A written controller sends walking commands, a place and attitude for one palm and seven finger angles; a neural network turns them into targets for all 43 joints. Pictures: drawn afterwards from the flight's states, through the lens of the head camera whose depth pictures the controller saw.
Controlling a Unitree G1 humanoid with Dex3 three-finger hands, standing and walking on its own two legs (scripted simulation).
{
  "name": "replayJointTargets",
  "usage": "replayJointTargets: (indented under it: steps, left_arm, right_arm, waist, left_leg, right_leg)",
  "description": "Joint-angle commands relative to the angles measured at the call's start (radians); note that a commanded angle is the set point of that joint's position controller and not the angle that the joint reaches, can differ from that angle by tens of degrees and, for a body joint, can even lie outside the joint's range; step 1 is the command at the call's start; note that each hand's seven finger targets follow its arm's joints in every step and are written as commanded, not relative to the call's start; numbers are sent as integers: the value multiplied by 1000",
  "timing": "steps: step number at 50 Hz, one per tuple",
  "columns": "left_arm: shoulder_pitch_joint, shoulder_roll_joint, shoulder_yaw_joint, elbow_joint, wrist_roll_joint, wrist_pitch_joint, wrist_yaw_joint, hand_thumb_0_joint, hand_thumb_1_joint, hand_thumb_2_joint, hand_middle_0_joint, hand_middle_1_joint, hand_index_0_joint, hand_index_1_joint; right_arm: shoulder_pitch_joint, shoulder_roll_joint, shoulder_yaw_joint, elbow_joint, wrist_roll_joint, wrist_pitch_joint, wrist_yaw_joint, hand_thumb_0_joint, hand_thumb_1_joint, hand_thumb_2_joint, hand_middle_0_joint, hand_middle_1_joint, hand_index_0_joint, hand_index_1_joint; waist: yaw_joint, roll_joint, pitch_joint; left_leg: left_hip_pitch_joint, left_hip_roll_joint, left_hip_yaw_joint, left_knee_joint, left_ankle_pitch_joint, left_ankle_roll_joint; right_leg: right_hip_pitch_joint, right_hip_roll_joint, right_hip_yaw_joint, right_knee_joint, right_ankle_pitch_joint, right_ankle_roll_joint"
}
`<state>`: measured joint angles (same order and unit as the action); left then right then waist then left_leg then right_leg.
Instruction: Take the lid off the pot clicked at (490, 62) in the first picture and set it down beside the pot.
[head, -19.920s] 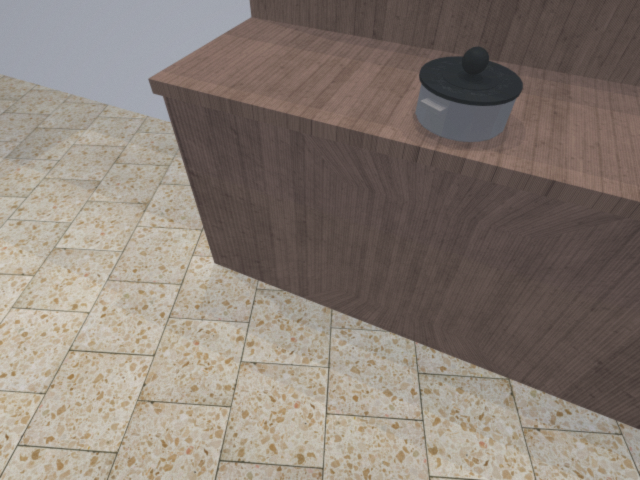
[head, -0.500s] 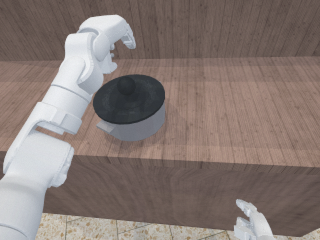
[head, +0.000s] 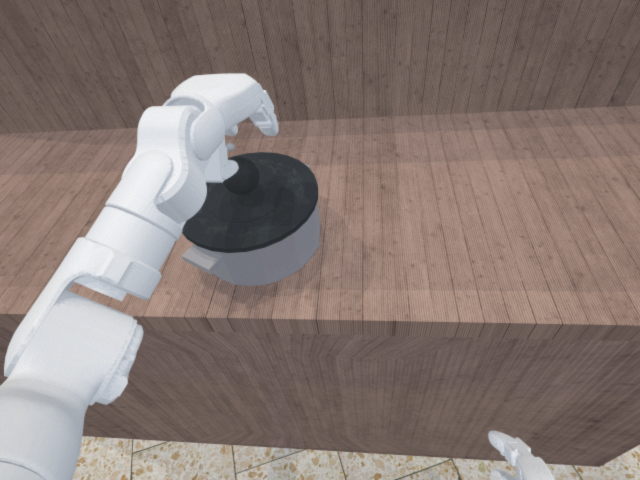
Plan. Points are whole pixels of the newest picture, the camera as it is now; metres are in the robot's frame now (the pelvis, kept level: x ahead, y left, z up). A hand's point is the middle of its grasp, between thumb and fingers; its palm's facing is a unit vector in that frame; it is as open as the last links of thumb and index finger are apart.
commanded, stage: move the open hand above the knob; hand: left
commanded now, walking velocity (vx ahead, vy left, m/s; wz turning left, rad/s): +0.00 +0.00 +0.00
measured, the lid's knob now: (240, 176) +0.48 +0.12 +0.15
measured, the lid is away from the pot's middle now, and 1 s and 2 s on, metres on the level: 0.00 0.00 0.00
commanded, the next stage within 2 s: lower the open fingers around the knob in 1.66 s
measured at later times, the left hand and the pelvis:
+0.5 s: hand (206, 118) +0.45 +0.12 +0.26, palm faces -0.11 -0.03 -0.99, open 10.1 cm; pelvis +0.00 +0.00 +0.00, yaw +0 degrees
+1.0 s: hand (232, 141) +0.44 +0.10 +0.23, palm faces -0.14 +0.02 -0.99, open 10.1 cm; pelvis +0.00 +0.00 +0.00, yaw +0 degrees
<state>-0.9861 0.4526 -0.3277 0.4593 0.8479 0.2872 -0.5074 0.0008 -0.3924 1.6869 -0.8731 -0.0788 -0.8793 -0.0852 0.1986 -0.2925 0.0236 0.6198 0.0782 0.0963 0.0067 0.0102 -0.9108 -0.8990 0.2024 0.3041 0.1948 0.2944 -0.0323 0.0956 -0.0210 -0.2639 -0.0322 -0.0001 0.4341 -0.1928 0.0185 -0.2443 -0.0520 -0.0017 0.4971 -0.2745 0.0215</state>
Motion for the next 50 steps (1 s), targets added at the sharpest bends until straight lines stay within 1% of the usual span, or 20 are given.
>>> replayJointTargets:
  steps: [1, 4, 6, 9, 12, 15, 17, 21, 24, 26, 30, 32, 35, 39, 41, 44, 45, 47, 49, 50]
  left_arm:
    - [-772, 397, 273, -127, 45, 1, 83, 0, -401, 1688, -866, -81, -866, -81]
    - [-493, 267, 217, 85, 14, 23, 82, 0, -401, 1688, -866, -81, -866, -81]
    - [-369, 176, 145, 99, 33, 32, 59, 0, -401, 1688, -866, -81, -866, -81]
    - [-370, 55, 31, -112, 17, 17, 34, 0, -401, 1688, -866, -81, -866, -81]
    - [-641, 157, 64, -280, 33, 11, 32, 0, -401, 1688, -866, -81, -866, -81]
    - [-854, 401, 238, -286, 30, -5, 65, 0, -401, 1688, -866, -81, -866, -81]
    - [-793, 398, 257, -114, 34, 11, 77, 0, -401, 1688, -866, -81, -866, -81]
    - [-557, 174, 123, 91, 40, 36, 71, 0, -401, 1688, -866, -81, -866, -81]
    - [-372, 67, 53, 22, 21, 32, 43, 0, -401, 1688, -866, -81, -866, -81]
    - [-453, 78, 37, -59, 44, 33, 25, 0, -401, 1688, -866, -81, -866, -81]
    - [-796, 326, 188, -227, 42, 2, 50, 0, -401, 1688, -866, -81, -866, -81]
    - [-841, 382, 237, -154, 47, 5, 60, 0, -401, 1688, -866, -81, -866, -81]
    - [-748, 317, 215, -130, 44, -2, 74, 0, -401, 1688, -866, -81, -866, -81]
    - [-328, 93, 104, 164, 14, 41, 50, 0, -401, 1688, -866, -81, -866, -81]
    - [-378, 88, 70, 29, 40, 35, 35, 0, -401, 1688, -866, -81, -866, -81]
    - [-594, 123, 56, -265, 19, 6, 42, 0, -401, 1688, -866, -81, -866, -81]
    - [-736, 247, 140, -374, 43, -5, 53, 0, -401, 1688, -866, -81, -866, -81]
    - [-795, 351, 222, -337, 53, 0, 62, 0, -401, 1688, -866, -81, -866, -81]
    - [-717, 409, 298, -156, 19, 18, 83, 0, -401, 1688, -866, -81, -866, -81]
    - [-704, 381, 272, -78, 43, 26, 90, 0, -401, 1688, -866, -81, -866, -81]
  right_arm:
    - [-121, -76, -25, -136, -9, -94, -26, 0, -900, -900, 200, 300, 200, 300]
    - [-106, -101, -31, -118, -3, -74, -11, 0, -900, -900, 200, 300, 200, 300]
    - [-154, -92, -24, -156, 3, -60, 3, 0, -900, -900, 200, 300, 200, 300]
    - [-198, -91, -36, -201, 12, -34, 24, 0, -900, -900, 200, 300, 200, 300]
    - [-216, -69, -30, -208, 13, -43, 13, 0, -900, -900, 200, 300, 200, 300]
    - [-154, -80, -24, -161, 1, -75, -16, 0, -900, -900, 200, 300, 200, 300]
    - [-134, -75, -15, -124, -3, -88, -36, 0, -900, -900, 200, 300, 200, 300]
    - [-150, -79, -15, -121, -4, -64, -11, 0, -900, -900, 200, 300, 200, 300]
    - [-176, -93, -30, -167, 4, -43, 19, 0, -900, -900, 200, 300, 200, 300]
    - [-213, -84, -21, -189, 5, -25, 20, 0, -900, -900, 200, 300, 200, 300]
    - [-167, -80, -22, -174, 0, -52, -10, 0, -900, -900, 200, 300, 200, 300]
    - [-137, -78, -19, -142, -5, -77, -30, 0, -900, -900, 200, 300, 200, 300]
    - [-121, -70, -24, -137, -11, -95, -16, 0, -900, -900, 200, 300, 200, 300]
    - [-116, -102, -33, -135, 5, -55, 17, 0, -900, -900, 200, 300, 200, 300]
    - [-172, -98, -26, -174, 8, -35, 22, 0, -900, -900, 200, 300, 200, 300]
    - [-198, -86, -38, -206, 7, -34, 22, 0, -900, -900, 200, 300, 200, 300]
    - [-177, -73, -37, -209, 0, -53, 19, 0, -900, -900, 200, 300, 200, 300]
    - [-155, -72, -36, -182, -4, -77, 3, 0, -900, -900, 200, 300, 200, 300]
    - [-101, -101, -37, -128, -9, -74, -6, 0, -900, -900, 200, 300, 200, 300]
    - [-112, -79, -19, -122, -10, -75, -10, 0, -900, -900, 200, 300, 200, 300]
  waist:
    - [6, -121, -399]
    - [20, -163, -271]
    - [31, -183, -253]
    - [6, -172, -326]
    - [-15, -142, -383]
    - [-11, -82, -461]
    - [1, -120, -401]
    - [10, -163, -284]
    - [9, -181, -319]
    - [3, -183, -325]
    - [-12, -146, -441]
    - [-7, -132, -448]
    - [10, -73, -485]
    - [12, -212, -233]
    - [16, -198, -260]
    - [-10, -145, -411]
    - [1, -89, -510]
    - [3, -78, -540]
    - [7, -100, -450]
    - [15, -141, -392]
  left_leg:
    - [192, -29, -11, -18, 218, 59]
    - [122, -19, 0, -30, 188, 42]
    - [102, -19, 17, -27, 167, 38]
    - [171, -19, 22, 3, 204, 49]
    - [216, -26, 1, 5, 189, 58]
    - [236, -39, -20, -11, 185, 60]
    - [202, -32, -13, -22, 172, 55]
    - [130, -21, -3, -28, 164, 36]
    - [158, -23, 8, 1, 210, 41]
    - [149, -25, 15, -2, 168, 45]
    - [203, -36, -7, -10, 176, 62]
    - [216, -36, -17, -11, 217, 62]
    - [248, -28, -22, -5, 323, 50]
    - [124, -16, 0, -13, 225, 37]
    - [124, -14, 17, -20, 179, 39]
    - [224, -21, -5, 15, 256, 58]
    - [269, -23, -17, 5, 303, 60]
    - [292, -25, -31, 15, 355, 61]
    - [223, -22, -25, -2, 294, 55]
    - [177, -24, -11, -27, 248, 47]
  right_leg:
    - [106, 57, -34, -49, 346, -53]
    - [51, 47, -52, -66, 305, -56]
    - [43, 45, -53, -62, 292, -51]
    - [38, 38, -50, -62, 322, -52]
    - [41, 52, -42, -58, 302, -49]
    - [100, 61, -28, -55, 312, -49]
    - [90, 54, -36, -56, 308, -49]
    - [28, 47, -56, -60, 279, -55]
    - [40, 41, -54, -56, 333, -55]
    - [31, 43, -53, -64, 304, -50]
    - [103, 52, -26, -60, 321, -44]
    - [115, 53, -30, -47, 364, -49]
    - [123, 56, -38, -32, 407, -58]
    - [11, 52, -70, -63, 330, -55]
    - [15, 50, -66, -66, 293, -53]
    - [64, 46, -47, -48, 349, -57]
    - [114, 56, -35, -41, 382, -56]
    - [135, 60, -31, -27, 426, -59]
    - [127, 57, -41, -48, 395, -60]
    - [115, 62, -44, -51, 360, -55]
